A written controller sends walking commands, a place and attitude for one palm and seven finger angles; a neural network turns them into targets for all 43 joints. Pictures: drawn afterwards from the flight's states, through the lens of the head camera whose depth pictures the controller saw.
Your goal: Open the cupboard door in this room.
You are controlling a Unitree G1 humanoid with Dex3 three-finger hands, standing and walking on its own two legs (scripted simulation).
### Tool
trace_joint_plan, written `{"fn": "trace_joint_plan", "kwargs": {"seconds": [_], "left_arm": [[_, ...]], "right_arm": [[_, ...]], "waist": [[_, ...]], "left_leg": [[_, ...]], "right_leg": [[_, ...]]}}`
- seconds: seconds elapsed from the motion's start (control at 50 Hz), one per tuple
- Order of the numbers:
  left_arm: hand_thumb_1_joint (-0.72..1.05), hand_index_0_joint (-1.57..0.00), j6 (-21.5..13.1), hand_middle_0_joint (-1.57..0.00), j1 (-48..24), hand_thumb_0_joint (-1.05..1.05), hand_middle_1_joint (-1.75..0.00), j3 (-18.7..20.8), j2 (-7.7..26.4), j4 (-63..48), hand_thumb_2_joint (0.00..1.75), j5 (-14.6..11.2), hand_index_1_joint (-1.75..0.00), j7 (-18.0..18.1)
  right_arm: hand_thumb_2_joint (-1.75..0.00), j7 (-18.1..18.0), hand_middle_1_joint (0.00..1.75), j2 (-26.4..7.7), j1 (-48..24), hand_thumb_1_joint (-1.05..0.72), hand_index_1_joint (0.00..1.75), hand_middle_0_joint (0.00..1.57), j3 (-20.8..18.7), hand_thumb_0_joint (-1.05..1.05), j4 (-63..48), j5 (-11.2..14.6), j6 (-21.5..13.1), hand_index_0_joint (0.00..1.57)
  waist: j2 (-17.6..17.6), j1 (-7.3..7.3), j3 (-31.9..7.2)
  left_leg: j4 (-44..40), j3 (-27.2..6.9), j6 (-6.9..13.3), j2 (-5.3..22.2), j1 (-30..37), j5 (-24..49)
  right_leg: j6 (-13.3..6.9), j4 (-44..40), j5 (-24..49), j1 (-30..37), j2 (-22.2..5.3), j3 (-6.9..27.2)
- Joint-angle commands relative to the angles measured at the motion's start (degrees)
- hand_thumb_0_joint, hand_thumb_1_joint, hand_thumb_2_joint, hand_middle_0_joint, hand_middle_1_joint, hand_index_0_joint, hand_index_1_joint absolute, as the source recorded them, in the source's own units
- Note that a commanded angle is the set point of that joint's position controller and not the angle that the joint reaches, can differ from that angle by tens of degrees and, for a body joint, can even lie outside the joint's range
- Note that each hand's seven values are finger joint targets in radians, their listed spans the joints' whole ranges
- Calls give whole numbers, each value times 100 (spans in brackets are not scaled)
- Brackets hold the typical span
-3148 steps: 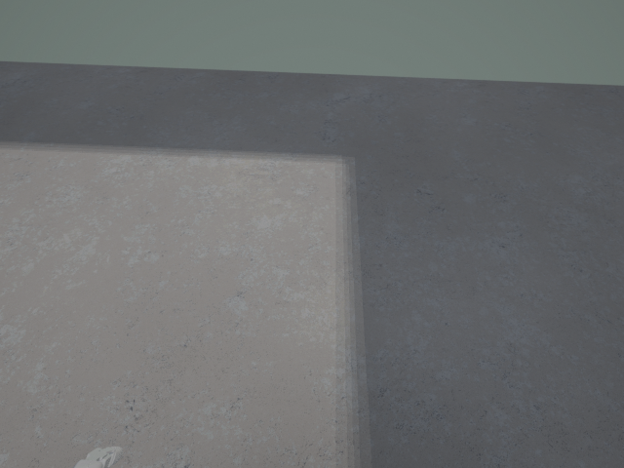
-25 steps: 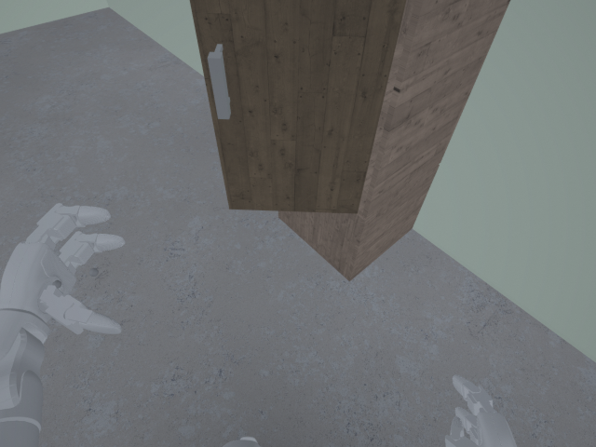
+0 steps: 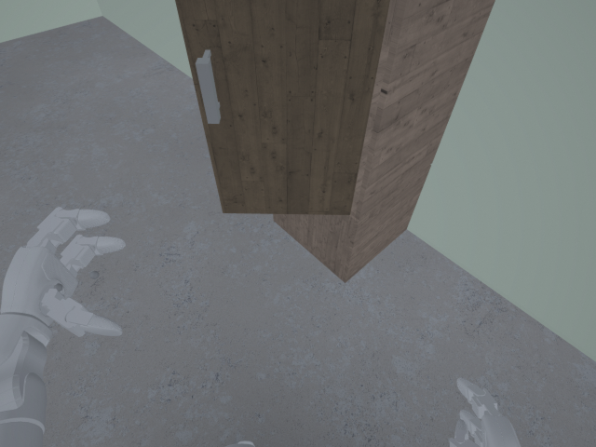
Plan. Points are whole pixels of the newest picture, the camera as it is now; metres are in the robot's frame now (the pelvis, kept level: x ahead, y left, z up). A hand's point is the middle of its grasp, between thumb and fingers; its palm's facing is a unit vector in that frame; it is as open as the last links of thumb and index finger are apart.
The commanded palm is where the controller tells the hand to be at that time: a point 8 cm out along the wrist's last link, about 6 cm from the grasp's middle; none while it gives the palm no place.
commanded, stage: move the hooked fingers beside the handle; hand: left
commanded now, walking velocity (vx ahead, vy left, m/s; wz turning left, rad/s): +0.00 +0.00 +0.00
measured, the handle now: (210, 87) +0.75 +0.23 +0.08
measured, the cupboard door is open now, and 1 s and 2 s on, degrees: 47 47 47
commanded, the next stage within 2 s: none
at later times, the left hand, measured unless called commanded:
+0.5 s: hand (127, 213) +0.39 +0.27 +0.10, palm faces +0.05 -1.00 +0.01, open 14.0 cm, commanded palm +0.37 +0.32 +0.09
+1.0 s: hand (153, 157) +0.52 +0.28 +0.09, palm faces +0.04 -1.00 +0.00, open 14.0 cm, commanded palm +0.51 +0.32 +0.08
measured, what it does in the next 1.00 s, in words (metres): stands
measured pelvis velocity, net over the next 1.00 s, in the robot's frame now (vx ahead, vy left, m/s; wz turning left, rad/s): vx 0.00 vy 0.02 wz -0.05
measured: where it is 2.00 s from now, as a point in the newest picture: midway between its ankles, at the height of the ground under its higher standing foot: outside the picture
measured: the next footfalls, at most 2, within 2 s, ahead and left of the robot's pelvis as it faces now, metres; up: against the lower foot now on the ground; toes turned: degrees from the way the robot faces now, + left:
none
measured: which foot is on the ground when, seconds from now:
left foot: down 0.00-1.00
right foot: down 0.00-1.00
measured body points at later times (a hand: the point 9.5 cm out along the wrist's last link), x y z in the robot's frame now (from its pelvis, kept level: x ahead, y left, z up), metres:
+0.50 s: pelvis -0.01 +0.00 -0.01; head +0.04 +0.01 +0.44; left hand +0.38 +0.32 +0.10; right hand +0.10 -0.26 -0.10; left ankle +0.04 +0.12 -0.71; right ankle -0.01 -0.12 -0.71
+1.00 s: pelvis +0.00 +0.02 -0.03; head +0.13 +0.04 +0.41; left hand +0.51 +0.33 +0.09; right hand -0.02 -0.26 -0.12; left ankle +0.04 +0.12 -0.71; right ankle -0.01 -0.12 -0.71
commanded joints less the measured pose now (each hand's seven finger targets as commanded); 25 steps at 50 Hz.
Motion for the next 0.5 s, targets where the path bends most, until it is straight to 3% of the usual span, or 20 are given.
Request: {"fn": "trace_joint_plan", "kwargs": {"seconds": [0.0, 0.06, 0.1, 0.14, 0.22, 0.24, 0.26, 0.32, 0.36, 0.4, 0.48], "left_arm": [[-50, -30, -357, -30, -1312, 0, -120, 461, 1488, -1097, 30, -154, -120, -20], [-50, -30, -359, -30, -1352, 0, -120, 468, 1501, -1036, 30, -169, -120, -44], [-50, -30, -388, -30, -2102, 0, -120, 324, 1512, -955, 30, -79, -120, -5], [-50, -30, -417, -30, -2820, 0, -120, 310, 1682, -635, 30, -11, -120, 25], [-50, -30, -514, -30, -3574, 0, -120, -13, 1574, -244, 30, 154, -120, 55], [-50, -30, -505, -30, -3653, 0, -120, 96, 1741, 27, 30, 213, -120, 80], [-50, -30, -497, -30, -3807, 0, -120, -11, 1679, 204, 30, 259, -120, 84], [-50, -30, -490, -30, -4139, 0, -120, 270, 2099, 1014, 30, 348, -120, 150], [-50, -30, -545, -30, -4517, 0, -120, 184, 2082, 1238, 30, 438, -120, 159], [-50, -30, -619, -30, -4538, 0, -120, 387, 2356, 1565, 30, 511, -120, 182], [-50, -30, -809, -30, -5219, 0, -120, 405, 2563, 2126, 30, 640, -120, 164]], "right_arm": [[-90, -81, 30, -793, -310, -90, 30, 20, -312, 0, -835, 46, -282, 20], [-90, -81, 30, -800, -317, -90, 30, 20, -306, 0, -833, 41, -276, 20], [-90, -122, 30, -812, -293, -90, 30, 20, -294, 0, -748, 47, -260, 20], [-90, -173, 30, -851, -250, -90, 30, 20, -279, 0, -628, 49, -236, 20], [-90, -211, 30, -844, -151, -90, 30, 20, -266, 0, -521, 41, -220, 20], [-90, -217, 30, -865, -107, -90, 30, 20, -276, 0, -463, 38, -197, 20], [-90, -210, 30, -865, -87, -90, 30, 20, -264, 0, -448, 40, -174, 20], [-90, -180, 30, -931, 59, -90, 30, 20, -252, 0, -371, 16, -58, 20], [-90, -134, 30, -919, 149, -90, 30, 20, -264, 0, -364, 5, -4, 20], [-90, -94, 30, -960, 280, -90, 30, 20, -289, 0, -379, -14, 81, 20], [-90, -38, 30, -1010, 536, -90, 30, 20, -331, 0, -295, -31, 242, 20]], "waist": [[222, 19, -1204], [123, 20, -1180], [274, -137, -1095], [204, -255, -974], [425, -296, -1356], [277, -291, -1378], [379, -306, -1353], [99, -260, -1327], [388, -272, -1523], [257, -233, -1685], [291, -371, -1776]], "left_leg": [[-604, -180, 149, -281, 1030, 815], [-575, -184, 153, -282, 956, 781], [-568, -206, 149, -273, 984, 624], [-539, -243, 150, -257, 877, 383], [-496, -288, 159, -265, 1049, 387], [-484, -305, 158, -243, 1004, 398], [-480, -296, 156, -251, 971, 396], [-434, -323, 158, -238, 661, 340], [-376, -294, 148, -243, 723, 530], [-309, -272, 147, -232, 624, 658], [-165, -249, 172, -201, 474, 745]], "right_leg": [[-26, -718, 1221, 52, 203, 227], [-25, -723, 1192, 73, 189, 267], [-20, -726, 1006, -162, 198, 244], [-20, -768, 704, -318, 195, 302], [-61, -700, 663, -347, 185, 300], [-52, -693, 676, -349, 178, 295], [-52, -677, 686, -412, 167, 292], [-62, -616, 587, -380, 176, 296], [-68, -514, 828, -402, 165, 283], [-65, -433, 994, -327, 183, 284], [-46, -307, 1142, -494, 222, 301]]}}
